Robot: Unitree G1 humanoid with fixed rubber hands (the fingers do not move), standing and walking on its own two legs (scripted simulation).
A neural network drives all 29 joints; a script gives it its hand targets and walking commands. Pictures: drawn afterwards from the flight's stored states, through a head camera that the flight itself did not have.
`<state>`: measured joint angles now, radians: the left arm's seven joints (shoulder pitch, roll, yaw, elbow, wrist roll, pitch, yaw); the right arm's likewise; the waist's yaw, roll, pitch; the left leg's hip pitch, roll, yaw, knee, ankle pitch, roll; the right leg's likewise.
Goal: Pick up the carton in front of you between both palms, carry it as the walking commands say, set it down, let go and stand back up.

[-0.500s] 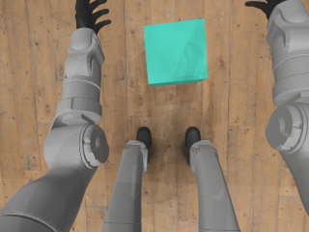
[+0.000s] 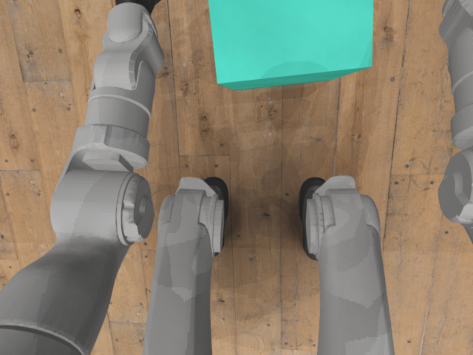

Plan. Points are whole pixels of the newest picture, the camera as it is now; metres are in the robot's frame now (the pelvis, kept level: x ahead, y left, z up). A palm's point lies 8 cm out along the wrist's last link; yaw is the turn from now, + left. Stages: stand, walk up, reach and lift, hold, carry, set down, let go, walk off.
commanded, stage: reach and lift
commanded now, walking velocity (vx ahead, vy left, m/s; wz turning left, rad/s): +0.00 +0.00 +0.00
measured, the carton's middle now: (282, 20) +0.55 -0.05 -0.31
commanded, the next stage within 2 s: none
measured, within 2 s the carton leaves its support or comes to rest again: leaves its support in 1.12 s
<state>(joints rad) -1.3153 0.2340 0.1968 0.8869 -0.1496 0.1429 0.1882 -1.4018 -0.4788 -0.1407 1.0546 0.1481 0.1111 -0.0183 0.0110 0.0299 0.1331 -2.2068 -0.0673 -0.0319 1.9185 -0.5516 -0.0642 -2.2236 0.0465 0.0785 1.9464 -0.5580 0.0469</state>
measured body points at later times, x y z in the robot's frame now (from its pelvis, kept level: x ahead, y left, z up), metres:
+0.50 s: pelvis +0.00 -0.01 -0.07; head +0.38 -0.03 +0.15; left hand +0.57 +0.14 -0.25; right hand +0.58 -0.22 -0.25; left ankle +0.10 +0.13 -0.40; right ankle +0.09 -0.13 -0.40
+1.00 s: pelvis -0.01 -0.01 -0.07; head +0.37 -0.03 +0.16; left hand +0.56 +0.11 -0.25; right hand +0.57 -0.20 -0.25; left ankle +0.10 +0.13 -0.40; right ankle +0.09 -0.13 -0.40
